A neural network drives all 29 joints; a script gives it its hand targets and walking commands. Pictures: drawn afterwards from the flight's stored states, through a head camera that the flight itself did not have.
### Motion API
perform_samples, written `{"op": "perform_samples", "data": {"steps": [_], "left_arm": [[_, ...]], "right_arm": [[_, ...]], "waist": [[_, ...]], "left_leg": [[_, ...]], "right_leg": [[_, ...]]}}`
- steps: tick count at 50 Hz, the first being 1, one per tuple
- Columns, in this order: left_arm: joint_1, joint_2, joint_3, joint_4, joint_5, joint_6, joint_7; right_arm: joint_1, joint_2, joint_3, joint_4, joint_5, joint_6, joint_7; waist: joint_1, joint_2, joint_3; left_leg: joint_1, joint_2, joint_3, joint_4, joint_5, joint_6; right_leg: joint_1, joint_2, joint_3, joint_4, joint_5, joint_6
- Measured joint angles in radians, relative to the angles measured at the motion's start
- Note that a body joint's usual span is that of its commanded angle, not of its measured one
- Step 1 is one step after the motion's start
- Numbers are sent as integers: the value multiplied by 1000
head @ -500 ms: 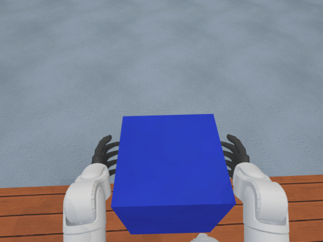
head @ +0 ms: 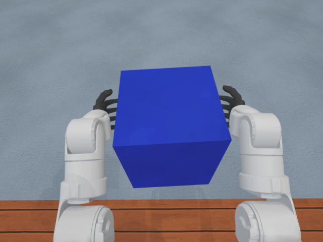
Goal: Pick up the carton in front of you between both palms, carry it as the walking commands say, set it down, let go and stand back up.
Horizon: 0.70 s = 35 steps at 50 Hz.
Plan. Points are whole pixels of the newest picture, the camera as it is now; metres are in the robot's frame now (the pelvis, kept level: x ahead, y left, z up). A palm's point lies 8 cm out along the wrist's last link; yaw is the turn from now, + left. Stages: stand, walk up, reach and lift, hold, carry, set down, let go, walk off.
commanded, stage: carry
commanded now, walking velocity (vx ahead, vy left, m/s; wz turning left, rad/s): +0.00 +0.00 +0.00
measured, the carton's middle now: (168, 132) +0.38 +0.00 +0.04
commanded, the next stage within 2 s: none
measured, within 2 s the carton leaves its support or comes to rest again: neither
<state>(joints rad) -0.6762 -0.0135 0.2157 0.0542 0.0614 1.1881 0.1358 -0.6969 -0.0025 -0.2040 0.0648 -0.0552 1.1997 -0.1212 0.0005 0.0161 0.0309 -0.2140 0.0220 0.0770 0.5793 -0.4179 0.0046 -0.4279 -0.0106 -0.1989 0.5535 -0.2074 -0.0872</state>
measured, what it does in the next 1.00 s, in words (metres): stands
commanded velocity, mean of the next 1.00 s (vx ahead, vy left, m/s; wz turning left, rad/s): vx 0.00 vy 0.00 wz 0.00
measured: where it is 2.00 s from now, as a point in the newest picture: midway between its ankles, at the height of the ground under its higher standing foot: outside the picture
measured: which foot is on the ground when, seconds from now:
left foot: down 0.00-1.00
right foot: down 0.00-1.00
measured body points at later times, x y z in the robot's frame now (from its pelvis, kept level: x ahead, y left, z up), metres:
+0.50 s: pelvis +0.02 +0.03 +0.00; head +0.07 +0.04 +0.45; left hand +0.39 +0.19 +0.11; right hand +0.40 -0.11 +0.11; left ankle -0.09 +0.10 -0.72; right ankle +0.04 -0.08 -0.73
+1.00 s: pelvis +0.00 +0.03 +0.00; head +0.03 +0.03 +0.45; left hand +0.37 +0.20 +0.11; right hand +0.38 -0.11 +0.11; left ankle -0.09 +0.10 -0.73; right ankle +0.04 -0.08 -0.73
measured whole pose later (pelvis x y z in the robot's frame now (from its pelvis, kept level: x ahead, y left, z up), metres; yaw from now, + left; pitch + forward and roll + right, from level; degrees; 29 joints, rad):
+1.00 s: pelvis +0.00 +0.03 +0.00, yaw +2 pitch +3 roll -1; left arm -0.67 -0.01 0.21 0.12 0.06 1.21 0.13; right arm -0.66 0.02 -0.22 0.10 -0.07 1.22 -0.12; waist 0.01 0.01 -0.01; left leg -0.17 0.00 0.13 0.56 -0.44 0.05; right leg -0.39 -0.05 -0.16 0.57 -0.23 -0.02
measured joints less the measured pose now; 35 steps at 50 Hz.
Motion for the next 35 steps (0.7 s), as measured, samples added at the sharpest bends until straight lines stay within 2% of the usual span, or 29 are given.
{"op": "perform_samples", "data": {"steps": [5,10,13,15,18,23,25,27,29,31,33,35], "left_arm": [[-6,-10,15,-1,6,10,0],[14,-15,13,-34,5,14,0],[17,-18,10,-42,5,12,0],[18,-20,8,-40,5,11,0],[11,-16,2,-29,4,10,0],[25,-10,0,-21,-1,13,-1],[23,-10,-2,-9,0,11,-1],[19,-13,-7,6,3,8,-1],[19,-14,-12,13,6,11,-1],[9,-9,-17,21,4,13,-1],[2,-1,-17,30,1,12,-1],[11,3,-12,30,-2,16,-2]], "right_arm": [[6,19,-24,-11,-11,6,0],[34,35,-26,-52,-16,8,0],[45,36,-25,-68,-15,7,0],[50,35,-25,-71,-14,7,0],[48,35,-30,-70,-15,9,0],[57,45,-28,-56,-22,7,0],[62,41,-25,-51,-22,7,1],[67,31,-22,-46,-16,8,1],[67,25,-22,-40,-12,13,2],[55,22,-26,-34,-11,18,2],[42,23,-29,-18,-14,14,2],[42,31,-25,-4,-19,11,2]], "waist": [[-2,-10,-4],[4,-9,7],[12,-5,8],[14,-3,3],[4,-7,-5],[7,-5,-18],[17,0,-18],[25,4,-17],[24,5,-25],[11,0,-33],[2,-11,-35],[0,-16,-39]], "left_leg": [[16,-8,8,-35,15,5],[8,-7,20,8,35,12],[3,-6,25,32,45,6],[28,-10,26,-15,40,2],[62,-20,25,-96,34,17],[59,-18,36,-55,17,38],[33,-10,44,14,22,26],[15,-8,37,60,37,2],[57,-16,28,-31,29,-4],[94,-27,24,-126,12,21],[89,-34,25,-133,8,53],[83,-35,29,-110,3,54]], "right_leg": [[-6,-10,8,11,10,9],[17,-13,14,-2,14,19],[30,-13,18,-18,17,18],[29,-14,20,-18,27,17],[15,-22,20,-1,38,25],[58,-19,28,-39,-6,46],[76,-18,25,-59,-13,63],[76,-18,30,-52,-1,53],[70,-20,33,-45,11,46],[55,-28,32,-31,9,52],[36,-37,34,-3,1,57],[37,-35,45,11,-15,60]]}}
